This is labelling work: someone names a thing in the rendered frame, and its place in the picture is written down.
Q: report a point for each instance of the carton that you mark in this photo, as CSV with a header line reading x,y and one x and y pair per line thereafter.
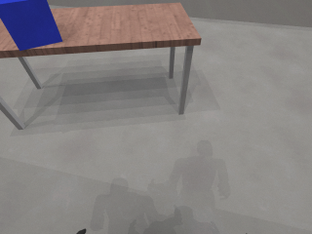
x,y
30,23

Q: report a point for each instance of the table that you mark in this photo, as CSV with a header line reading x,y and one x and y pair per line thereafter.
x,y
107,29

